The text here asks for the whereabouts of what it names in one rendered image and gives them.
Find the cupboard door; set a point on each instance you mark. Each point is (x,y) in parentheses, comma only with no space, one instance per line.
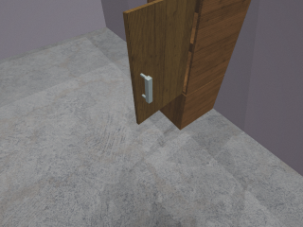
(158,37)

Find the handle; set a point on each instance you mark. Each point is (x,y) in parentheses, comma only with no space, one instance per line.
(148,88)

